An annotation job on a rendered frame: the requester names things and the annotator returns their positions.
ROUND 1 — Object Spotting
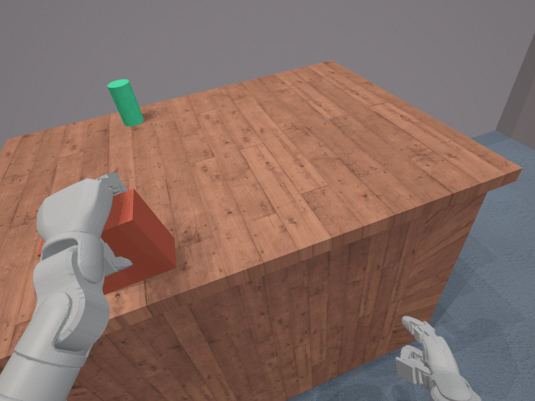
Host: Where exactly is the robot right hand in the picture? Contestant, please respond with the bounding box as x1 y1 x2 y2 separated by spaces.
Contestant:
395 316 460 392

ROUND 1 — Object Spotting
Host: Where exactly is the left robot forearm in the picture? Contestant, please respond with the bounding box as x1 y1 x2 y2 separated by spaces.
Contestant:
0 231 110 401

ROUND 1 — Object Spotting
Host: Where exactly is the table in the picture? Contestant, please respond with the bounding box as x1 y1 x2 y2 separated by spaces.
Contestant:
0 60 522 401

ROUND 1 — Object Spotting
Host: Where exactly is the sponge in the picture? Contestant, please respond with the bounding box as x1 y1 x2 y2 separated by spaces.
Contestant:
37 189 176 295

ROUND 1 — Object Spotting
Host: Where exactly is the robot left hand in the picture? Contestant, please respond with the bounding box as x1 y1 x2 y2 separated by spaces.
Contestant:
37 172 133 277

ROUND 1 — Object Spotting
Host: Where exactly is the right robot forearm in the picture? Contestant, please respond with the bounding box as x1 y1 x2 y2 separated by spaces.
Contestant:
429 371 482 401

